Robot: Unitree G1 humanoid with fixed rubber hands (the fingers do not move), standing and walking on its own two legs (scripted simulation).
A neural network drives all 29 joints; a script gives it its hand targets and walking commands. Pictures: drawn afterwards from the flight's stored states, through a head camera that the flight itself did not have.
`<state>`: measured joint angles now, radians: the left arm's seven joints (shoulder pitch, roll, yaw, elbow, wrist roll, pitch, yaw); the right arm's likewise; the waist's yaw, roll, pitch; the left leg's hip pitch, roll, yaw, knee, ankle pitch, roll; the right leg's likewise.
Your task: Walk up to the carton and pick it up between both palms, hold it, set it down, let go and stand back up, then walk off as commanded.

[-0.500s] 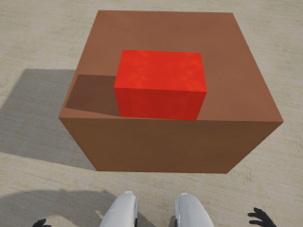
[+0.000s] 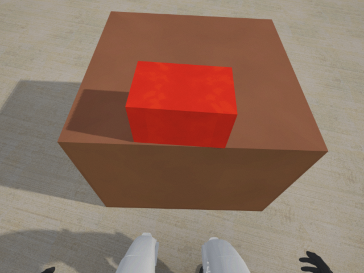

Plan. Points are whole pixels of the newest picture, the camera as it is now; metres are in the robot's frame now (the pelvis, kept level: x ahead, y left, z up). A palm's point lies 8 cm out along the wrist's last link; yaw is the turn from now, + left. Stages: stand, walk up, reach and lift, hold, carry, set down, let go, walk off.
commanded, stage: walk up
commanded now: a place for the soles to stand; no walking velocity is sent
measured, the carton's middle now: (182, 105) +0.55 +0.00 -0.02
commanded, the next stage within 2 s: none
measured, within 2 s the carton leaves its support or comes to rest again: neither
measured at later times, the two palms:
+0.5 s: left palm out of the picture +0.09 +0.33 -0.10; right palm out of the picture +0.11 -0.30 -0.10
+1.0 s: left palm (66, 245) +0.19 +0.27 -0.11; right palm out of the picture +0.11 -0.36 -0.05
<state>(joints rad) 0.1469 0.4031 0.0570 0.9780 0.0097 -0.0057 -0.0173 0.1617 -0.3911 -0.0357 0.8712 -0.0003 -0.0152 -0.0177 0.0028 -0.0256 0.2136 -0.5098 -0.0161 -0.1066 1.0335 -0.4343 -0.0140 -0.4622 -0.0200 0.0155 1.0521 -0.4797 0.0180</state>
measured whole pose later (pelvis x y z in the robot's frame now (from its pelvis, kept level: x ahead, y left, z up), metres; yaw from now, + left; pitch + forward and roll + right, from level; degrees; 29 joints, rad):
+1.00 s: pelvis +0.07 -0.03 +0.01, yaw -2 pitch -7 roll +1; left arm 0.21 0.42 0.06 0.81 0.01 -0.01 -0.04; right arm 0.32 -0.41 -0.04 0.87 0.00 -0.09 -0.03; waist 0.00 -0.12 0.12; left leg -0.36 0.03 -0.10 1.00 -0.53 -0.02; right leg -0.46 -0.01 0.02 1.08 -0.55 0.00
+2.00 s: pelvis +0.08 -0.05 +0.00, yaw +5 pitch -5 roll -1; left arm 0.21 0.41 0.06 0.94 0.01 -0.06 0.02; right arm 0.22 -0.40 -0.04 0.87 0.00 -0.01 -0.03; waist 0.00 0.02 0.11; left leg -0.50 -0.04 -0.09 1.04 -0.46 -0.02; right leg -0.46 -0.05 -0.11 1.02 -0.48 -0.04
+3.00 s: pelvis +0.01 +0.00 +0.00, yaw +7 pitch -5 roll -3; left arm 0.23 0.41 0.06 0.97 0.01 -0.04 0.04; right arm 0.18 -0.40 -0.04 0.87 0.00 0.03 0.01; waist -0.01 0.05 0.15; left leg -0.55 -0.04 -0.06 1.02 -0.38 0.03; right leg -0.45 -0.04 -0.01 1.11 -0.53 0.00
